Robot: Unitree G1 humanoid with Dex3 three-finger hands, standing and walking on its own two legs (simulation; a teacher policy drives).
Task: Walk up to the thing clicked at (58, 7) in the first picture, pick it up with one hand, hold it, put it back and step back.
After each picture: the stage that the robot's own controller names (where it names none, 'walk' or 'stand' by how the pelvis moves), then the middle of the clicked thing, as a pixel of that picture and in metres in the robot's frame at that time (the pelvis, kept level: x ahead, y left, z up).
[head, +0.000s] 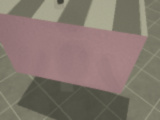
stand; out of the picture +1.01 +0.17 -0.03
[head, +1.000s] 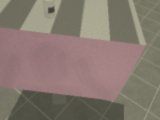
walk; (49, 7) +0.90 +0.18 -0.02
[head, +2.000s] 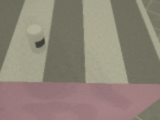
stand; (36, 39) +0.53 +0.21 -0.01
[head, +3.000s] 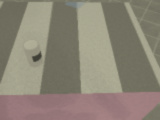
stand; (33, 53) +0.51 +0.23 -0.03
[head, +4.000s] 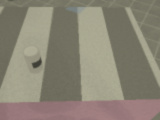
stand; (33, 59) +0.49 +0.22 -0.03
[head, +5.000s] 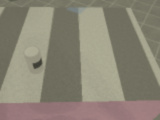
stand; (34, 60) +0.48 +0.22 -0.04
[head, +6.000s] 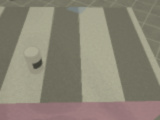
stand; (34, 60) +0.48 +0.22 -0.04
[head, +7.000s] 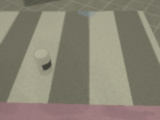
rise first; (43, 62) +0.48 +0.21 -0.03
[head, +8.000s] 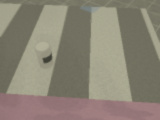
go down; (44, 55) +0.50 +0.21 -0.03
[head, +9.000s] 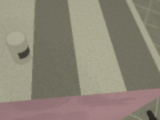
go down; (19, 48) +0.47 +0.20 +0.01
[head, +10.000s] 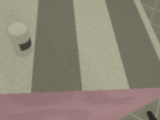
close in; (20, 40) +0.48 +0.20 +0.02
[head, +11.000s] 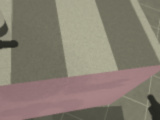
close; out of the picture +0.51 +0.22 +0.06
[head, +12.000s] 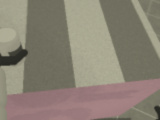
lift; (10, 47) +0.43 +0.20 +0.06
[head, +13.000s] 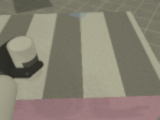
lift; (26, 59) +0.33 +0.17 +0.18
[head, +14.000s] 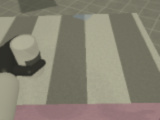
hold; (29, 57) +0.33 +0.16 +0.18
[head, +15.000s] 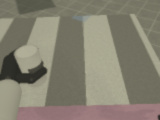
hold; (32, 66) +0.33 +0.16 +0.15
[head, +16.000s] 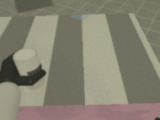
crouch; (30, 69) +0.33 +0.17 +0.13
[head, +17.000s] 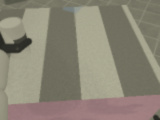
crouch; (16, 39) +0.42 +0.20 +0.16
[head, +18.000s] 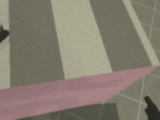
lower; out of the picture +0.50 +0.22 +0.03
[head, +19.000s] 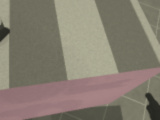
lower; out of the picture +0.50 +0.22 +0.05
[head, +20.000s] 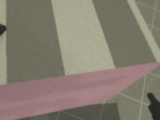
lower; out of the picture +0.51 +0.22 +0.06
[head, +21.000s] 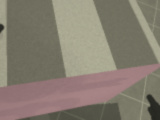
lower; out of the picture +0.51 +0.23 +0.06
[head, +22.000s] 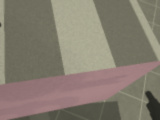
loosen; out of the picture +0.51 +0.23 +0.06
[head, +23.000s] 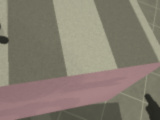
withdraw; out of the picture +0.51 +0.23 +0.06
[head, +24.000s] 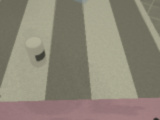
sink last; (36, 52) +0.48 +0.20 +0.01
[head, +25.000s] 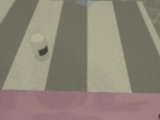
stand; (40, 47) +0.52 +0.22 +0.00
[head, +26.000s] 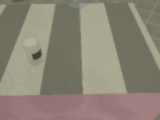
stand; (33, 51) +0.51 +0.22 +0.01
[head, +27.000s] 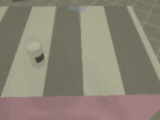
stand; (36, 55) +0.52 +0.22 -0.03
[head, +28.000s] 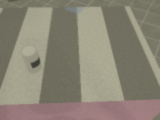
stand; (32, 59) +0.49 +0.23 -0.03
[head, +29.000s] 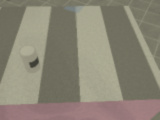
stand; (30, 59) +0.48 +0.24 -0.04
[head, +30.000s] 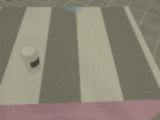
stand; (31, 59) +0.49 +0.23 -0.04
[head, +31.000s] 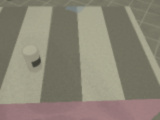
stand; (32, 59) +0.49 +0.23 -0.04
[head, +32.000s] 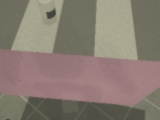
walk; (47, 10) +0.64 +0.17 +0.00
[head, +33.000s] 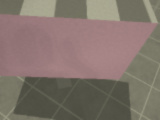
walk; out of the picture +0.89 +0.17 -0.01
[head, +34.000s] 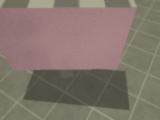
stand; out of the picture +1.11 +0.29 -0.01
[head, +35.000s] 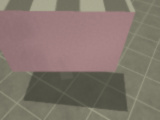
stand; out of the picture +1.14 +0.24 -0.03
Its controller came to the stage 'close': yes
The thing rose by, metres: 0.22
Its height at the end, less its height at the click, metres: +0.00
